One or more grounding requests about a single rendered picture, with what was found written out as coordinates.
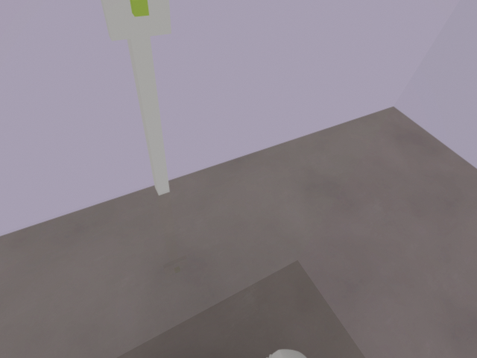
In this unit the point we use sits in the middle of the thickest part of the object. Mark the button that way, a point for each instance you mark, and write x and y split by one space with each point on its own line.
139 7

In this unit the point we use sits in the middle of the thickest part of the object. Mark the panel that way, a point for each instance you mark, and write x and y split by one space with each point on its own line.
137 30

